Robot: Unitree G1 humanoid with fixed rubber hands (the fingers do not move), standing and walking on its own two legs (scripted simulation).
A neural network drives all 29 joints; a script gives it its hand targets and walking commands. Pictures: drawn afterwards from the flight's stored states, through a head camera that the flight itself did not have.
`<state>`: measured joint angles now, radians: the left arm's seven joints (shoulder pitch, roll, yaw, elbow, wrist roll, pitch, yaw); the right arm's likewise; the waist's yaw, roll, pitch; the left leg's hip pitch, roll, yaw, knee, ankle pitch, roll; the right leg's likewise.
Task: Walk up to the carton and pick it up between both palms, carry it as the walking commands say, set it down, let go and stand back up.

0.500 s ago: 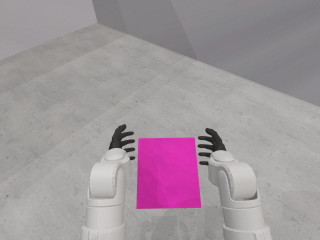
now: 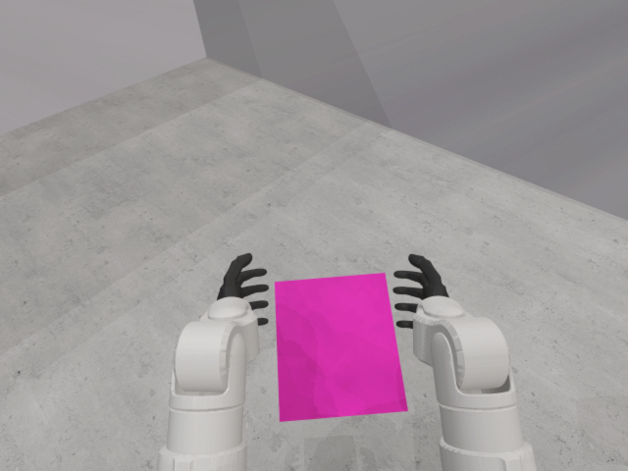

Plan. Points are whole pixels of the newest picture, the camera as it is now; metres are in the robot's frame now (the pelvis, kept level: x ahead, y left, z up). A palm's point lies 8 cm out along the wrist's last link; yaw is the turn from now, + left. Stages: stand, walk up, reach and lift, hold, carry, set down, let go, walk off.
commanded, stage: carry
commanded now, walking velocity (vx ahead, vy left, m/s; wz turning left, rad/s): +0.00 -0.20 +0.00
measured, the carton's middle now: (335, 350) +0.31 -0.01 -0.02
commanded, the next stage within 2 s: none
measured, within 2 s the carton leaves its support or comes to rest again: neither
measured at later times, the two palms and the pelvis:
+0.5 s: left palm (342, 351) +0.24 -0.01 +0.10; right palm (558, 345) +0.24 -0.25 +0.09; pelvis -0.05 -0.13 +0.00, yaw +1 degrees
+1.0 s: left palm (492, 393) +0.19 -0.16 +0.10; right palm out of the picture +0.19 -0.39 +0.09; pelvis -0.11 -0.28 +0.00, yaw +2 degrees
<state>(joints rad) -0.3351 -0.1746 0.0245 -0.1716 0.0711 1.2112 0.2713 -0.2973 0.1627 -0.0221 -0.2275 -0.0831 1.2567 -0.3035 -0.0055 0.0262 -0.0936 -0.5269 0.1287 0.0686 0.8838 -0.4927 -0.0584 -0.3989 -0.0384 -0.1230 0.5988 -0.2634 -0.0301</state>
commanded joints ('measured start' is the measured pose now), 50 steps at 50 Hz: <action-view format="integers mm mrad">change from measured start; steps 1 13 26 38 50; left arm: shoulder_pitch -223 -308 -208 -292 -194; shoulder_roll -1059 -1062 -1045 -1054 -1045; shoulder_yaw -361 -456 -390 -464 -396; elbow -99 -169 -143 -181 -134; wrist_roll -258 -323 -272 -317 -281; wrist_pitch -16 -21 -32 -32 -34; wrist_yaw -194 -214 -211 -221 -218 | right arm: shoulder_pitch -427 -342 -386 -346 -375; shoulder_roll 1050 1040 1057 1036 1049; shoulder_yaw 474 406 494 433 493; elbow -155 -133 -168 -160 -187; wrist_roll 339 273 343 285 331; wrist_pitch -68 -93 -82 -98 -85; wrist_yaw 217 218 229 230 225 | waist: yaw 11 -4 12 2 14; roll -179 117 -179 90 -195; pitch -286 -257 -322 -233 -325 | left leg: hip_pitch -57 370 -45 380 -48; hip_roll -45 278 -54 283 -63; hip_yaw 40 -216 39 -214 25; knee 149 -519 130 -524 189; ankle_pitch -19 507 -30 504 -87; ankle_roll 12 166 17 166 16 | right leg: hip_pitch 245 -163 301 -172 313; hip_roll -210 -74 -209 -79 -229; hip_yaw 166 149 179 168 206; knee -140 322 -99 348 -98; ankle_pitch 452 -158 552 -147 631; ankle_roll -172 31 -168 35 -165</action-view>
